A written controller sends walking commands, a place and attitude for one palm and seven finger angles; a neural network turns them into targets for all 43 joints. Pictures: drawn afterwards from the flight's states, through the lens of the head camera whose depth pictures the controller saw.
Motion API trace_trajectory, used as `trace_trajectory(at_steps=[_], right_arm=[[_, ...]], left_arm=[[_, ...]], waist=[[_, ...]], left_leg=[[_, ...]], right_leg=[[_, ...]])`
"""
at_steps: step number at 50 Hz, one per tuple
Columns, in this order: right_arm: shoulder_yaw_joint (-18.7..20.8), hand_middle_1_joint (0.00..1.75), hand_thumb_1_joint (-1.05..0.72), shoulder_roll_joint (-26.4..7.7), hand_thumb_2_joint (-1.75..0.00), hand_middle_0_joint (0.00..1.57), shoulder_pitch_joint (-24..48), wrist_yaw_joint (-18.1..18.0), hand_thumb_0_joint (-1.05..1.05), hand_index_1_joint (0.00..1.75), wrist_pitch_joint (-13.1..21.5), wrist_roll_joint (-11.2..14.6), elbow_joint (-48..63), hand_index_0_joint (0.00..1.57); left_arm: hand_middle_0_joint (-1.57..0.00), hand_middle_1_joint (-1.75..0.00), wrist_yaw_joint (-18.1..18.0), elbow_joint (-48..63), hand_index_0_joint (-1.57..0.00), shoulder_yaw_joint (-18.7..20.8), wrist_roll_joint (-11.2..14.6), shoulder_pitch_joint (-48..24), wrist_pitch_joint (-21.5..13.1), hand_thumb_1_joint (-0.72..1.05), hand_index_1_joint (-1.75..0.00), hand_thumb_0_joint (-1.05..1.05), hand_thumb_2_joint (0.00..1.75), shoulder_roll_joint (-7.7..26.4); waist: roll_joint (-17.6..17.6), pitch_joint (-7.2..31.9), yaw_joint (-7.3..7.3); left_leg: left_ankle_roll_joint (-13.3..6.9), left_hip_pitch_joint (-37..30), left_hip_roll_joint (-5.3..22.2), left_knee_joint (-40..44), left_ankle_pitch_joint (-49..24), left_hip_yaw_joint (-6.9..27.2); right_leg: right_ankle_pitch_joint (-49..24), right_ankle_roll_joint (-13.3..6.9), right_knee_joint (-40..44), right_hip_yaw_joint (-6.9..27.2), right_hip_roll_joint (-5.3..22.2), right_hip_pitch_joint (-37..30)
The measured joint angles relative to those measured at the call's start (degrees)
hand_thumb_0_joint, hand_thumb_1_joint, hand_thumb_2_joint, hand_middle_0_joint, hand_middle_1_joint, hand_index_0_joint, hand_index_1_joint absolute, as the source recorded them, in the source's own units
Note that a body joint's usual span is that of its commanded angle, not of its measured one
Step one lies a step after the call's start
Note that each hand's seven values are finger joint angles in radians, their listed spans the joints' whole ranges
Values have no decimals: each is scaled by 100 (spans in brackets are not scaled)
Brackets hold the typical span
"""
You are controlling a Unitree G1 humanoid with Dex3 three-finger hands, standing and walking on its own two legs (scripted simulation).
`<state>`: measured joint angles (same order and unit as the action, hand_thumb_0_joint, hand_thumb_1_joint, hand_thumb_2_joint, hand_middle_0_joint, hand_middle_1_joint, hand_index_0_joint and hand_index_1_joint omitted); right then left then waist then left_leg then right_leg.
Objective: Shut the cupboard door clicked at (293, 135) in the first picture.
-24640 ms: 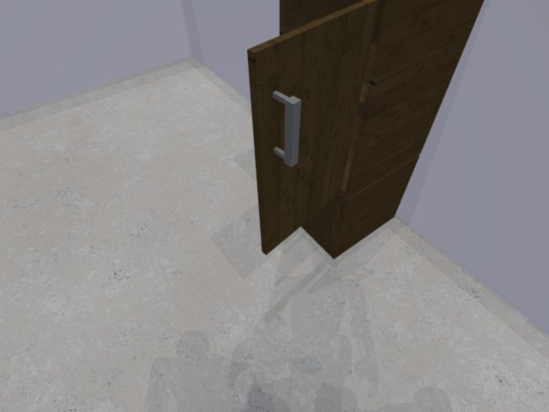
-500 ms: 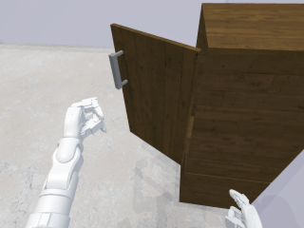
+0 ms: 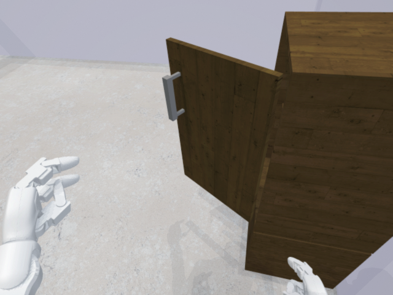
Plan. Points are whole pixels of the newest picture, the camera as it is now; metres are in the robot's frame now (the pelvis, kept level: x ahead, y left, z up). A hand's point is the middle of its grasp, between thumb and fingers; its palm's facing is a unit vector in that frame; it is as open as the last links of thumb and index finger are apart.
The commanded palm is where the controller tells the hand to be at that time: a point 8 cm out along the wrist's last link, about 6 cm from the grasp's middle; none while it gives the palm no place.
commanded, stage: draw the hand back to the body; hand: left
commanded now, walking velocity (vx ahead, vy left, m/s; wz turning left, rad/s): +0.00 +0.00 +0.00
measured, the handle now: (175, 96) +0.65 +0.14 +0.08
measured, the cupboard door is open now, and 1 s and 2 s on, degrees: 59 59 59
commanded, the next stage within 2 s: step back with the hand held close in 0.48 s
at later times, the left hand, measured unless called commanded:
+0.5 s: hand (45, 218) +0.18 +0.26 +0.16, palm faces +0.46 -0.80 -0.38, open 7.4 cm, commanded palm +0.13 +0.29 +0.17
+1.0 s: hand (30, 220) +0.18 +0.28 +0.16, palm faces +0.36 -0.78 -0.51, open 7.4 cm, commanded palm +0.12 +0.32 +0.17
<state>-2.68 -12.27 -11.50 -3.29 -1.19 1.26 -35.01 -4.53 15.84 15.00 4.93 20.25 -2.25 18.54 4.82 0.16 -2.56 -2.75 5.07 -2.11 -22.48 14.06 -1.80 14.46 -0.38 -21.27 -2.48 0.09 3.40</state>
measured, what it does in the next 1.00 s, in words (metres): stands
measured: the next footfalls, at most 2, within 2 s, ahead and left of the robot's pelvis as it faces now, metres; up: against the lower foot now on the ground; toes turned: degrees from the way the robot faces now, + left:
right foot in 1.96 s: -0.32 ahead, -0.11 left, +0.00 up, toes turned -3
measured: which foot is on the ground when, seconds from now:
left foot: down 0.00-1.00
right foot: down 0.00-1.00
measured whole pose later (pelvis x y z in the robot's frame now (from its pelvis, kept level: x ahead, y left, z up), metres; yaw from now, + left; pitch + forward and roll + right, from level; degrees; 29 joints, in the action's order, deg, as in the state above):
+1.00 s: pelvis -0.03 +0.02 -0.01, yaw -1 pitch +1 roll -1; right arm 0.9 -14.0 -10.1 -5.2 -4.0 1.7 -30.9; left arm -7.3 27.0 23.5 4.4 31.7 -7.2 25.7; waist 2.0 0.5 -0.1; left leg -4.3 16.1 -2.5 -29.2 14.5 -3.5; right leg 14.5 1.1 -28.4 -1.0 0.9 15.0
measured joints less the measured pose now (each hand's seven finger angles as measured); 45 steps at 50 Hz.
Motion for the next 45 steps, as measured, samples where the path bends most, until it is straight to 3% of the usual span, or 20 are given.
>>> trace_trajectory(at_steps=[9,17,26,32,38,45], right_arm=[[188,30,-90,-155,-90,20,-81,-37,2,30,250,7,-60,20],[180,30,-90,-154,-90,20,88,-96,2,30,404,-12,-111,20],[106,30,-90,-24,-90,20,31,-70,2,30,498,-42,-100,20],[133,30,-90,-53,-90,20,6,-57,1,30,390,-19,-85,20],[250,30,-90,-191,-90,21,90,-45,1,30,102,-3,30,20],[381,30,-90,-260,-90,20,137,-161,2,30,-198,36,226,20]], left_arm=[[-34,-45,-145,610,-34,592,-10,863,-118,89,-44,2,90,193],[-23,-34,-219,349,-24,408,-58,466,-156,89,-33,2,90,-40],[-21,-31,-171,576,-22,397,-51,630,-183,89,-30,2,90,97],[-21,-31,-135,491,-21,527,-29,617,-224,89,-30,2,90,134],[-21,-31,-194,477,-21,639,-82,778,-439,89,-30,2,90,202],[-21,-31,-230,882,-21,596,-76,1096,-433,88,-30,2,90,415]], waist=[[4,71,-110],[-34,-37,-165],[-78,40,-78],[-16,35,-61],[43,94,85],[-119,38,204]], left_leg=[[7,31,20,-115,68,31],[4,81,-24,-59,-43,84],[52,17,52,-82,19,45],[54,84,76,-108,24,40],[25,689,126,-503,140,58],[-84,967,7,-612,113,-84]], right_leg=[[27,-2,-20,-32,-20,-23],[11,-11,-90,-89,25,64],[7,-54,-32,-44,-52,-14],[-8,-57,-15,-40,-75,34],[-27,-36,-169,-67,-117,526],[39,86,-528,62,20,947]])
